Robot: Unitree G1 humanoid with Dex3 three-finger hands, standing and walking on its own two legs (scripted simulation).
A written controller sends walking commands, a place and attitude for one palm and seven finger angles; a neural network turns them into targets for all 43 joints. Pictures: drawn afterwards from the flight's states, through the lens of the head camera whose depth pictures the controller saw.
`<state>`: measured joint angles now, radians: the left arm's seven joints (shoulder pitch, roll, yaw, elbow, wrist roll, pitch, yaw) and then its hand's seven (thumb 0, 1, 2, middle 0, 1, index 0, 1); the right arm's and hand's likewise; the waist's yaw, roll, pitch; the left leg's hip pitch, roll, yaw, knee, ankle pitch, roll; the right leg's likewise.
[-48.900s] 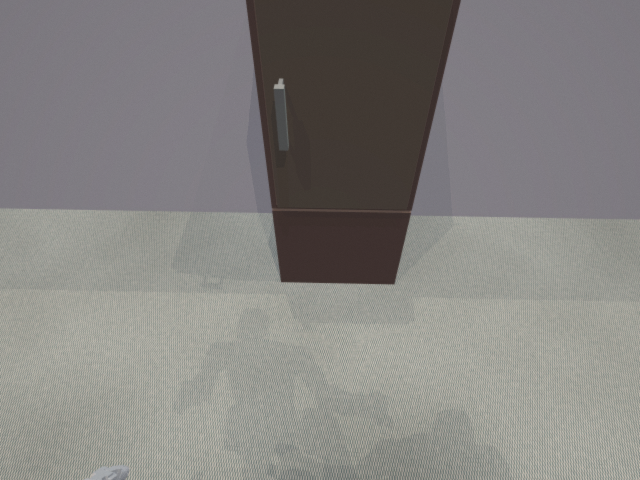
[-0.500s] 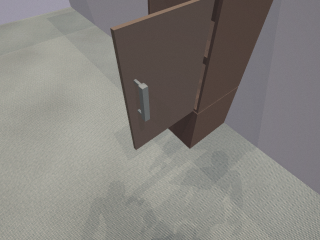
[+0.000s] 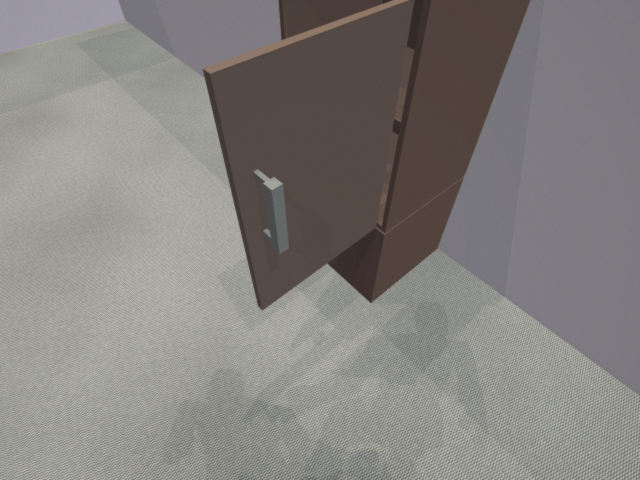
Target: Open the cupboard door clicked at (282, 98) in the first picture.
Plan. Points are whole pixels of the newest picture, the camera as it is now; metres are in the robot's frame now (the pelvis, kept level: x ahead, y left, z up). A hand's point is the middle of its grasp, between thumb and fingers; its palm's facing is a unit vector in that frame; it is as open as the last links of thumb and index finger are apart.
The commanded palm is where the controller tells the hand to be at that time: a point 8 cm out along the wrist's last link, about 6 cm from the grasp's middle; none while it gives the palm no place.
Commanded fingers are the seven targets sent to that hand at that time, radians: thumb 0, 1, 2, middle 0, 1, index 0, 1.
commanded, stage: look to check the result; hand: left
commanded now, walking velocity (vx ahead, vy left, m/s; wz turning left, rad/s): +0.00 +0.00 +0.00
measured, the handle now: (270, 212) +0.55 +0.12 -0.02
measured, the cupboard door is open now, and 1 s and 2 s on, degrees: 91 91 91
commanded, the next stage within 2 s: stand and wait in 0.52 s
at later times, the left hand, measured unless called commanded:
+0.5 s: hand out of the picture +0.08 +0.23 -0.16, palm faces -0.03 -0.95 -0.32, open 7.4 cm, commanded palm none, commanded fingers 0.00 0.90 0.90 -0.20 -0.30 -0.20 -0.30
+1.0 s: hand out of the picture +0.11 +0.22 -0.16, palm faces -0.04 -0.95 -0.32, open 7.4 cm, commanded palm none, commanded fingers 0.00 0.90 0.90 -0.20 -0.30 -0.20 -0.30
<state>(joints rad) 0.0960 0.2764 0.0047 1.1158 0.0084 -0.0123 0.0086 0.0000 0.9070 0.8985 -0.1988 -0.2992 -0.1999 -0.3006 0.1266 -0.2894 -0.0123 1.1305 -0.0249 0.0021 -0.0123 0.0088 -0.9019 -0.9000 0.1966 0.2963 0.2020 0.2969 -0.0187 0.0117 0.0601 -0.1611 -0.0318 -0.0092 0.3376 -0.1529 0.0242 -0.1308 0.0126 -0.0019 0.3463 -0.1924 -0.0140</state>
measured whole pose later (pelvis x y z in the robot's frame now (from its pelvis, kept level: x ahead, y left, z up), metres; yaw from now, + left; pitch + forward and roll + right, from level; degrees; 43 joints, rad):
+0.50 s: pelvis +0.02 -0.01 +0.00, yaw +0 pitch -1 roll +0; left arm 0.11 0.29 0.00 1.14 0.01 -0.01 0.01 0.00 0.91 0.90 -0.20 -0.30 -0.20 -0.30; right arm 0.09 -0.30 0.00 1.13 -0.02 0.01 -0.01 0.01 -0.90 -0.90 0.20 0.30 0.20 0.30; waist -0.01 0.02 0.07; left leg -0.12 -0.02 -0.01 0.31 -0.17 0.01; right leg -0.09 0.02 0.00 0.31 -0.20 -0.02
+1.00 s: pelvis +0.03 -0.01 +0.00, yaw -1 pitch -1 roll +0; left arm 0.10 0.30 0.00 1.13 0.00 -0.01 0.01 0.00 0.91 0.90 -0.20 -0.30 -0.20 -0.30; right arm 0.11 -0.30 0.00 1.13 -0.02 0.00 -0.02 0.01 -0.90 -0.90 0.20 0.30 0.20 0.30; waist -0.01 0.01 0.06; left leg -0.10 -0.01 -0.01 0.29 -0.18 0.00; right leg -0.07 0.03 0.00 0.29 -0.21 -0.03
